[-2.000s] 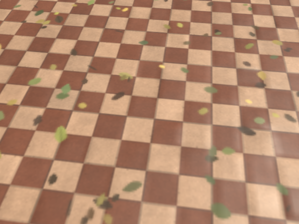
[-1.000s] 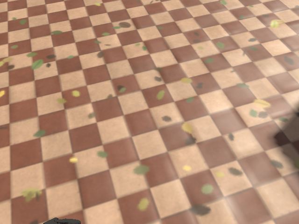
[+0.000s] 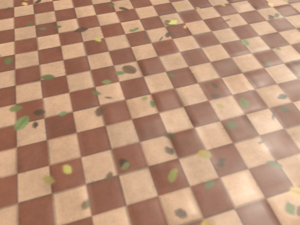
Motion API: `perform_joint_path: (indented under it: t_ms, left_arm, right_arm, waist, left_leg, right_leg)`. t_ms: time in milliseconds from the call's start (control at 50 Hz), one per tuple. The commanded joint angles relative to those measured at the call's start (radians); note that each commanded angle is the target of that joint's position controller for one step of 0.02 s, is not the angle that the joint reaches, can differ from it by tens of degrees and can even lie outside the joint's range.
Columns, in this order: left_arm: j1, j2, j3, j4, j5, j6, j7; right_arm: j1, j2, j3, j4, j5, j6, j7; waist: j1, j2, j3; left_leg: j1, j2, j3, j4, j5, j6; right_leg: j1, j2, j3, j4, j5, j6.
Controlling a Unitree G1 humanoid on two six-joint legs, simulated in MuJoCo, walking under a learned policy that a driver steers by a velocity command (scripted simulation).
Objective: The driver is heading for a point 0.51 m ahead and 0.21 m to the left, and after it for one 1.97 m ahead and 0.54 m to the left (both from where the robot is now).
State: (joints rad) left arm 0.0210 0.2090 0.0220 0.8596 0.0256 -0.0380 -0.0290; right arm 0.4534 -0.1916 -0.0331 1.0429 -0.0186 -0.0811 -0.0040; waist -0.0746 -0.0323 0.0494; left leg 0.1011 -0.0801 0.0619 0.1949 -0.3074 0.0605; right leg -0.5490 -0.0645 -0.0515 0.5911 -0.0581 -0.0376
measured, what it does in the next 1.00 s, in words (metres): walks ahead, turning left: right foot, then left foot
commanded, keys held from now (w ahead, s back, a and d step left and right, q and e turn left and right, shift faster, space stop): w+q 1.00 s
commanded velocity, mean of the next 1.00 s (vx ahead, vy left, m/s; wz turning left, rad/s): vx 0.50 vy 0.00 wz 0.50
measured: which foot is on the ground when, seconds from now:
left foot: down 0.00-0.08, up 0.10-0.58, down 0.60-1.00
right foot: up 0.00-0.04, down 0.06-0.60, up 0.62-1.00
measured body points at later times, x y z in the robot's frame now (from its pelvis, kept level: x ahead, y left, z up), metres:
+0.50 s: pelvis +0.26 -0.01 +0.00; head +0.29 +0.00 +0.45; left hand +0.16 +0.22 -0.14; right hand +0.48 -0.18 -0.12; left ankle +0.39 +0.14 -0.70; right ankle +0.17 -0.11 -0.74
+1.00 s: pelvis +0.51 +0.11 +0.01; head +0.53 +0.14 +0.45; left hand +0.55 +0.42 -0.10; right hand +0.63 -0.14 -0.12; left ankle +0.40 +0.11 -0.74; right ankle +0.73 +0.05 -0.68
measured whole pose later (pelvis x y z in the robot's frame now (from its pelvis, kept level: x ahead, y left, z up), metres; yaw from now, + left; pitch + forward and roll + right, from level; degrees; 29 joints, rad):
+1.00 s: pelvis +0.51 +0.11 +0.01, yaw +33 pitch +2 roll +0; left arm 0.04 0.25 0.04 0.77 0.04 -0.02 -0.02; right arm 0.42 -0.26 -0.07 0.91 -0.01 -0.05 0.00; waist -0.08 -0.04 0.04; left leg -0.02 -0.15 -0.13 0.27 -0.26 0.13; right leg -0.66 -0.10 0.03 0.75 -0.06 0.05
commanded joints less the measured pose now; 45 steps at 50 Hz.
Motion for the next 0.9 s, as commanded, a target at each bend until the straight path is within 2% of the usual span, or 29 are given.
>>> perform_joint_path:
  t_ms: [20,40,60,80,100,120,140,160,180,220,280,360,400,480,520,560,580,600,620,640,660,680,700,720,760,820,900]
  left_arm:
    - [0.025,0.103,0.029,-0.054,-0.002,-0.031,0.011]
    - [0.161,0.12,0.04,-0.01,0.002,-0.042,0.02]
    - [0.335,0.172,0.059,0.038,0.021,-0.055,0.034]
    - [0.458,0.293,0.09,0.04,0.048,-0.057,0.045]
    - [0.421,0.272,0.09,0.035,0.021,-0.038,0.037]
    - [0.311,0.203,0.071,0.017,0.006,-0.031,0.035]
    - [0.232,0.136,0.055,0.004,0.001,-0.035,0.033]
    - [0.204,0.102,0.046,0.006,0.0,-0.041,0.034]
    - [0.201,0.082,0.04,0.019,-0.005,-0.048,0.039]
    - [0.233,0.08,0.04,0.035,-0.008,-0.067,0.041]
    - [0.277,0.098,0.047,0.056,-0.011,-0.084,0.041]
    - [0.318,0.092,0.044,0.077,-0.007,-0.084,0.043]
    - [0.339,0.108,0.047,0.084,-0.008,-0.084,0.046]
    - [0.404,0.136,0.055,0.109,-0.005,-0.069,0.056]
    - [0.403,0.154,0.059,0.111,-0.001,-0.055,0.062]
    - [0.394,0.187,0.069,0.108,0.001,-0.036,0.064]
    - [0.388,0.199,0.072,0.102,-0.001,-0.024,0.061]
    - [0.371,0.194,0.07,0.08,-0.003,-0.02,0.056]
    - [0.398,0.074,0.046,0.005,-0.017,-0.028,0.036]
    - [0.279,0.148,0.061,-0.04,-0.011,-0.042,0.029]
    - [0.198,0.14,0.057,-0.067,-0.017,-0.055,0.024]
    - [0.212,0.129,0.05,-0.058,-0.021,-0.067,0.025]
    - [0.229,0.129,0.053,-0.043,-0.01,-0.063,0.029]
    - [0.252,0.128,0.053,-0.04,0.01,-0.044,0.029]
    - [0.266,0.114,0.051,-0.043,0.024,-0.009,0.022]
    - [0.181,0.102,0.046,-0.079,0.022,0.011,0.015]
    - [0.02,0.113,0.042,-0.138,0.016,0.013,0.013]
  right_arm:
    - [-0.002,-0.179,-0.036,-0.027,-0.007,-0.001,-0.012]
    - [-0.023,-0.182,-0.036,-0.03,-0.002,0.0,-0.009]
    - [-0.031,-0.16,-0.03,-0.044,0.007,-0.003,-0.005]
    - [0.055,-0.051,-0.005,-0.083,0.048,-0.003,0.002]
    - [0.06,-0.114,-0.025,-0.071,0.032,0.006,-0.007]
    - [-0.008,-0.15,-0.042,-0.078,0.017,0.014,-0.007]
    - [-0.058,-0.127,-0.039,-0.087,0.014,0.015,0.001]
    - [-0.073,-0.103,-0.039,-0.087,0.01,0.022,0.007]
    - [-0.071,-0.094,-0.041,-0.089,-0.006,0.036,0.015]
    - [-0.071,-0.067,-0.04,-0.094,-0.012,0.06,0.028]
    - [-0.161,-0.063,-0.042,-0.133,-0.012,0.076,0.04]
    - [-0.311,-0.056,-0.032,-0.194,-0.01,0.074,0.055]
    - [-0.384,-0.048,-0.023,-0.222,-0.011,0.072,0.063]
    - [-0.471,-0.064,-0.02,-0.267,-0.019,0.071,0.071]
    - [-0.454,-0.078,-0.027,-0.27,-0.021,0.071,0.067]
    - [-0.342,-0.105,-0.042,-0.244,-0.022,0.069,0.057]
    - [-0.226,-0.127,-0.056,-0.211,-0.023,0.06,0.049]
    - [-0.065,-0.188,-0.083,-0.164,-0.036,0.052,0.034]
    - [-0.055,-0.313,-0.113,-0.174,-0.037,0.054,0.021]
    - [-0.039,-0.332,-0.116,-0.191,-0.007,0.069,0.018]
    - [-0.082,-0.308,-0.108,-0.181,-0.001,0.074,0.008]
    - [-0.128,-0.25,-0.094,-0.18,0.006,0.069,0.004]
    - [-0.177,-0.212,-0.084,-0.187,0.009,0.061,0.0]
    - [-0.209,-0.182,-0.074,-0.192,0.017,0.052,-0.003]
    - [-0.197,-0.18,-0.068,-0.194,0.023,0.03,0.0]
    - [-0.138,-0.217,-0.075,-0.186,0.021,0.018,0.005]
    - [-0.052,-0.216,-0.074,-0.179,0.019,0.022,0.007]
  waist:
    - [0.082,0.103,0.015]
    - [0.142,0.081,-0.054]
    - [0.205,0.033,-0.168]
    - [0.197,-0.161,-0.343]
    - [0.184,-0.16,-0.378]
    - [0.138,-0.062,-0.213]
    - [0.117,-0.022,-0.102]
    - [0.096,-0.032,-0.045]
    - [0.072,-0.056,-0.015]
    - [0.054,-0.051,-0.016]
    - [0.049,-0.038,0.005]
    - [0.068,-0.033,0.043]
    - [0.085,-0.035,0.051]
    - [0.107,-0.032,0.062]
    - [0.088,-0.049,0.039]
    - [0.039,-0.069,-0.032]
    - [-0.007,-0.055,-0.101]
    - [-0.084,0.016,-0.191]
    - [-0.025,0.257,-0.272]
    - [-0.052,0.157,-0.316]
    - [-0.036,0.089,-0.177]
    - [0.006,0.035,-0.094]
    - [0.049,0.003,-0.05]
    - [0.083,0.01,-0.049]
    - [0.104,0.022,-0.067]
    - [0.087,0.044,-0.037]
    - [0.027,0.076,-0.005]
  left_leg:
    - [-0.021,0.298,-0.155,0.126,0.768,0.116]
    - [-0.058,0.262,-0.133,0.274,0.818,0.098]
    - [-0.205,0.207,-0.102,0.495,0.666,0.078]
    - [-0.541,0.071,-0.02,0.863,0.186,0.026]
    - [-0.668,0.019,-0.082,1.025,-0.212,0.035]
    - [-0.712,0.089,-0.123,1.063,-0.14,0.046]
    - [-0.707,0.129,-0.12,1.03,-0.061,0.043]
    - [-0.677,0.156,-0.116,0.987,-0.018,0.041]
    - [-0.646,0.172,-0.113,0.959,0.003,0.032]
    - [-0.632,0.175,-0.097,0.961,0.045,0.018]
    - [-0.728,0.192,-0.083,0.92,0.146,0.003]
    - [-0.768,0.186,-0.043,0.712,0.283,-0.011]
    - [-0.733,0.173,0.0,0.591,0.326,-0.004]
    - [-0.716,0.146,0.057,0.472,0.258,0.04]
    - [-0.656,0.1,0.09,0.442,0.165,0.076]
    - [-0.523,0.027,0.118,0.422,0.054,0.12]
    - [-0.381,-0.009,0.112,0.367,0.051,0.147]
    - [-0.136,0.045,-0.006,0.286,0.039,0.194]
    - [0.18,0.357,-0.508,0.237,0.002,0.333]
    - [0.211,0.425,-0.809,0.091,0.033,0.376]
    - [0.128,0.405,-0.632,0.078,0.115,0.343]
    - [-0.001,0.368,-0.527,0.07,0.232,0.302]
    - [-0.101,0.312,-0.442,0.061,0.337,0.262]
    - [-0.166,0.269,-0.381,0.051,0.409,0.245]
    - [-0.212,0.233,-0.338,0.042,0.49,0.24]
    - [-0.246,0.201,-0.322,0.011,0.453,0.227]
    - [-0.183,0.188,-0.353,0.006,0.419,0.193]
  right_leg:
    - [0.104,0.049,-0.004,-0.068,-0.102,-0.031]
    - [0.284,0.076,-0.021,-0.136,-0.08,-0.05]
    - [0.551,-0.006,0.059,-0.15,-0.075,-0.084]
    - [0.891,-0.322,0.46,-0.187,-0.197,-0.181]
    - [0.86,-0.397,0.686,-0.306,-0.245,-0.215]
    - [0.711,-0.352,0.543,-0.327,-0.318,-0.186]
    - [0.571,-0.309,0.416,-0.371,-0.291,-0.162]
    - [0.479,-0.264,0.308,-0.406,-0.232,-0.126]
    - [0.415,-0.229,0.226,-0.426,-0.173,-0.101]
    - [0.386,-0.212,0.138,-0.444,-0.073,-0.095]
    - [0.413,-0.203,0.035,-0.465,0.019,-0.101]
    - [0.438,-0.172,-0.079,-0.466,0.108,-0.098]
    - [0.459,-0.176,-0.122,-0.461,0.157,-0.095]
    - [0.595,-0.216,-0.173,-0.409,0.297,-0.089]
    - [0.652,-0.223,-0.207,-0.312,0.548,-0.078]
    - [0.68,-0.224,-0.227,-0.102,0.79,-0.073]
    - [0.64,-0.219,-0.234,0.086,0.757,-0.063]
    - [0.466,-0.195,-0.243,0.364,0.533,-0.028]
    - [0.011,-0.025,-0.224,0.737,-0.313,0.037]
    - [-0.151,0.075,0.013,0.874,-0.478,0.051]
    - [-0.235,0.007,0.068,0.845,-0.372,0.037]
    - [-0.194,-0.031,0.069,0.743,-0.29,0.031]
    - [-0.131,-0.055,0.073,0.663,-0.266,0.034]
    - [-0.064,-0.065,0.079,0.615,-0.258,0.047]
    - [-0.012,-0.063,0.073,0.555,-0.26,0.07]
    - [-0.059,-0.058,0.052,0.44,-0.174,0.095]
    - [-0.148,-0.04,0.056,0.264,-0.035,0.103]
Keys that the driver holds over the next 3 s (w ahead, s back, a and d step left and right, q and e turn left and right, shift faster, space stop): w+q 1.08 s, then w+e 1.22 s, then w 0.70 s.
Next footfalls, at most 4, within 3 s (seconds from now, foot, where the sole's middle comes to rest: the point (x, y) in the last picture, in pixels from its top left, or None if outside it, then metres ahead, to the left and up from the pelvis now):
0.06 right None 0.21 -0.11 -0.77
0.60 left None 0.44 0.13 -0.77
1.14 right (113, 159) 0.80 0.15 -0.77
1.62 left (55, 152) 0.86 0.45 -0.77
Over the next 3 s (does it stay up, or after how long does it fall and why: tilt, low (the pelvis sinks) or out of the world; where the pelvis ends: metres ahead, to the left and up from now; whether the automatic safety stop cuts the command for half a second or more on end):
stays up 1.50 0.43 0.01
